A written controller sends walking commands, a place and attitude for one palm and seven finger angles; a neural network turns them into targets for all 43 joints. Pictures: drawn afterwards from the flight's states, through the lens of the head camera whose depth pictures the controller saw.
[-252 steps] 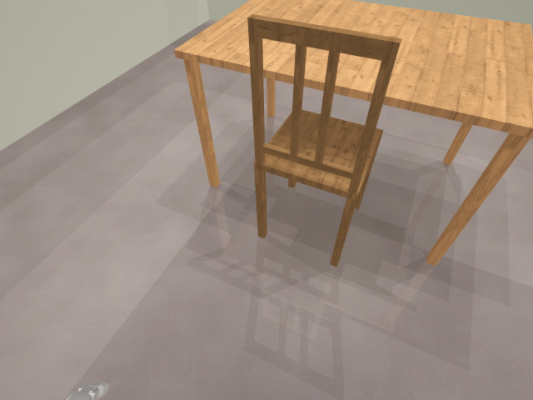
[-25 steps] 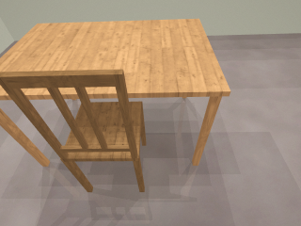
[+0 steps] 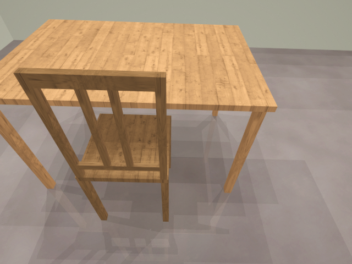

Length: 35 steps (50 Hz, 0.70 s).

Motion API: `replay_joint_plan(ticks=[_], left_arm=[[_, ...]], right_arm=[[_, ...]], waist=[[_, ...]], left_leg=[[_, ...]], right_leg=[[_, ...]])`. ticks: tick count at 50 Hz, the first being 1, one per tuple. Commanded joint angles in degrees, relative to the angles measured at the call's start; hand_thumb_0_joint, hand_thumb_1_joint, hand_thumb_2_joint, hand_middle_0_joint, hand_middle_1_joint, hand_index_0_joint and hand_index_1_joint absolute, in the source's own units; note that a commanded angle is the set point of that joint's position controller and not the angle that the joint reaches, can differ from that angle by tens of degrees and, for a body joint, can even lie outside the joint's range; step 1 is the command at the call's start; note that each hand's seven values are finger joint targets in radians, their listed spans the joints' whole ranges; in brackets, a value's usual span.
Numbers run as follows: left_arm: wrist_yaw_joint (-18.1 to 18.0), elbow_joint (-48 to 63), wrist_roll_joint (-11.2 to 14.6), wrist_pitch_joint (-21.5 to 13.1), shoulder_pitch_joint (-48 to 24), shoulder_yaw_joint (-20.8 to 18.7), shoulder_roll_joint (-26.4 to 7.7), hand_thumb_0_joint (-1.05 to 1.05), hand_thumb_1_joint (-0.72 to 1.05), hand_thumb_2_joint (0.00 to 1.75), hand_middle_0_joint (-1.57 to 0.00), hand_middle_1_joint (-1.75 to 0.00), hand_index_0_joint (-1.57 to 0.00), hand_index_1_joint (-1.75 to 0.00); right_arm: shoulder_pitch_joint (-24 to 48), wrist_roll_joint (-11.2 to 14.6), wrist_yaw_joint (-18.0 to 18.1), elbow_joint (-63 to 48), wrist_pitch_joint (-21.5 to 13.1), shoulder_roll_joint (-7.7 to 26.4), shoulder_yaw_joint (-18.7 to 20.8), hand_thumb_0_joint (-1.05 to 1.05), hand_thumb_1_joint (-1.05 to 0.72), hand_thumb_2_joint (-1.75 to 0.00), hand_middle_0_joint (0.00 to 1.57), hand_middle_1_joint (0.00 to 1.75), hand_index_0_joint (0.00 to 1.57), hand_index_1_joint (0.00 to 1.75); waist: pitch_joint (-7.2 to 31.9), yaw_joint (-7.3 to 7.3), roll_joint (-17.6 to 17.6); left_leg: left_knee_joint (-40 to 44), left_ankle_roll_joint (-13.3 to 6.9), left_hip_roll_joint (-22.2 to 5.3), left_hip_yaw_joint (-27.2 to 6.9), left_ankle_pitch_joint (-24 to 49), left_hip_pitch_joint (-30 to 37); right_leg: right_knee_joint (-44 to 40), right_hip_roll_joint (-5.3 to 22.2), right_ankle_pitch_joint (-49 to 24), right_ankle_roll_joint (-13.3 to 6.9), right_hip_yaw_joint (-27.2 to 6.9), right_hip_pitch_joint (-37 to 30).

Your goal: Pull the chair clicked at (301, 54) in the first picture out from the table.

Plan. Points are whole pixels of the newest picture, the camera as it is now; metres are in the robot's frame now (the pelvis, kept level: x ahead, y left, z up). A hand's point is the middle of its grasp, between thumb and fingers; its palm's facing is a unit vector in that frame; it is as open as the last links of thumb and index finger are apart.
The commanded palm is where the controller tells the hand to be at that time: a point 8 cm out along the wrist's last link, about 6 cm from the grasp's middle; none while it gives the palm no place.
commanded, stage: come to a stop and stand still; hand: left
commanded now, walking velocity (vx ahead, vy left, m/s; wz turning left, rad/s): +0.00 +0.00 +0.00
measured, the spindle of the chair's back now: (96, 132) +0.50 +0.30 -0.04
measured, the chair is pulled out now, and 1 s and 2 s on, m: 0.00 0.00 0.00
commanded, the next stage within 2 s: look again from close up in 0.50 s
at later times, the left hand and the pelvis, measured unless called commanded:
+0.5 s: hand out of the picture -0.05 +0.17 -0.17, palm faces +0.00 -0.98 -0.20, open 7.4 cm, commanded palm none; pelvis -0.02 +0.00 +0.01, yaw -1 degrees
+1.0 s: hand out of the picture -0.01 +0.15 -0.16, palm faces +0.00 -0.98 -0.19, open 7.4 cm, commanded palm none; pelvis -0.02 -0.01 +0.01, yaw -1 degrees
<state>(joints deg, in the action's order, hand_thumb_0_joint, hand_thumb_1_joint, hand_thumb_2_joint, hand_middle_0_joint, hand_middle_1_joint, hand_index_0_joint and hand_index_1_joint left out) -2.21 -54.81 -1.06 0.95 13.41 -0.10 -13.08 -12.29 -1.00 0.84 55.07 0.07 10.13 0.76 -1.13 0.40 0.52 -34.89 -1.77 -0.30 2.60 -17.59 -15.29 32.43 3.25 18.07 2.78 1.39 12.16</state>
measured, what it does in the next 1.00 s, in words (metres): stands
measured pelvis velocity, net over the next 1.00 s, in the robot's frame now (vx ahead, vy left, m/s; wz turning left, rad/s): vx -0.02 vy -0.01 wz -0.02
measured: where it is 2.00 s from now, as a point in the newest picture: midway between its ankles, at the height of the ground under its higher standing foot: outside the picture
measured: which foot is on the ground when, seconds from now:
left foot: down 0.00-1.00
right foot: down 0.00-1.00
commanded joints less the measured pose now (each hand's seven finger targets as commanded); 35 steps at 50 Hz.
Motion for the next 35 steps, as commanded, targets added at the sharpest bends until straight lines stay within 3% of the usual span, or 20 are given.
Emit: replay_joint_plan(ticks=[1, 6, 13, 20, 35], left_arm=[[-0.09, 2.31, -0.04, -0.78, 3.23, -1.11, -5.42, 0.0, 0.9, 0.9, -0.2, -0.3, -0.2, -0.3], [0.1, 1.35, -0.17, -0.98, 4.37, -0.96, -5.01, 0.0, 0.9, 0.9, -0.2, -0.3, -0.2, -0.3], [0.04, -0.96, -0.22, -1.43, 6.74, -0.8, -4.0, 0.0, 0.9, 0.9, -0.2, -0.3, -0.2, -0.3], [-0.08, -3.7, -0.11, -1.65, 8.51, -0.72, -2.69, 0.0, 0.9, 0.9, -0.2, -0.3, -0.2, -0.3], [-0.46, -6.16, 0.03, -2.14, 9.84, -0.77, -0.7, 0.0, 0.9, 0.9, -0.2, -0.3, -0.2, -0.3]], right_arm=[[-1.41, -0.08, 0.16, -2.95, -0.78, 8.53, 1.91, 0.0, -0.9, -0.9, 0.2, 0.3, 0.2, 0.3], [-1.31, 0.06, -0.07, -1.88, -0.73, 8.39, 1.82, 0.0, -0.9, -0.9, 0.2, 0.3, 0.2, 0.3], [-2.54, 0.35, -0.15, 0.6, -0.66, 7.48, 1.6, 0.0, -0.9, -0.9, 0.2, 0.3, 0.2, 0.3], [-4.48, 0.48, -0.12, 3.58, -0.38, 6.54, 1.42, 0.0, -0.9, -0.9, 0.2, 0.3, 0.2, 0.3], [-7.26, 0.56, 0.02, 7.15, -0.26, 4.05, 1.01, 0.0, -0.9, -0.9, 0.2, 0.3, 0.2, 0.3]], waist=[[-2.72, -0.3, 2.27], [-2.4, -0.38, 2.22], [-2.31, -0.43, -0.42], [-3.47, -0.86, 0.74], [-4.53, -0.97, -1.49]], left_leg=[[12.23, -1.06, -5.95, -7.25, 6.05, -1.67], [15.0, -0.91, -5.87, -7.41, 0.61, -1.24], [15.4, -0.68, -5.35, -6.53, -0.34, -0.07], [16.54, -0.24, -5.17, -6.53, -3.72, -0.48], [14.72, 0.4, -4.64, -4.78, -0.4, 0.19]], right_leg=[[-5.32, 0.88, -4.2, -2.59, -1.2, 2.44], [-6.5, 1.16, -4.3, -2.46, -1.62, 2.17], [-8.63, 1.87, -4.21, -2.71, -2.84, 2.04], [-10.11, 2.0, -1.37, -2.86, -3.46, 3.0], [-11.72, 2.33, -0.4, -3.32, -4.89, 4.48]])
